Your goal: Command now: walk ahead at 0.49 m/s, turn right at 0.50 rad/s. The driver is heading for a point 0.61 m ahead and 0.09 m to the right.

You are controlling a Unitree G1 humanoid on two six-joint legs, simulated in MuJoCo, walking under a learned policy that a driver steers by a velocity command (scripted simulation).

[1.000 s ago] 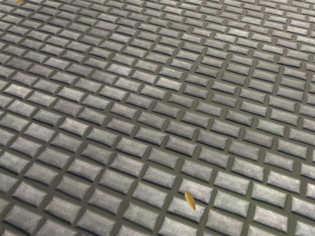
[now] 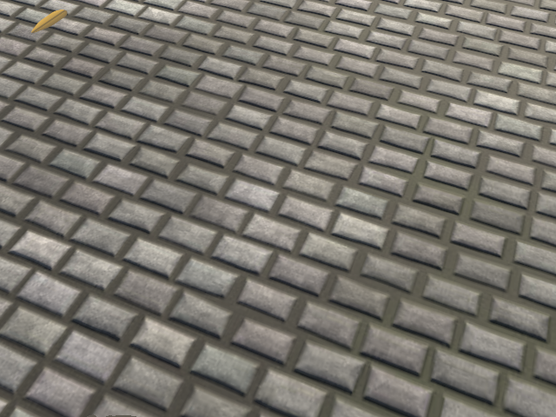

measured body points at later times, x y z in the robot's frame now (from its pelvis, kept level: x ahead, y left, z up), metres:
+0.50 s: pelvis +0.28 +0.00 +0.00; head +0.31 -0.01 +0.45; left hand +0.45 +0.27 -0.11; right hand +0.41 -0.30 -0.07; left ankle +0.43 +0.07 -0.72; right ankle +0.15 -0.09 -0.71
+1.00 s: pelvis +0.34 -0.02 +0.01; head +0.34 -0.03 +0.46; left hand +0.54 +0.17 -0.10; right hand +0.36 -0.30 -0.11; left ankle +0.43 +0.07 -0.72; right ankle +0.28 -0.13 -0.72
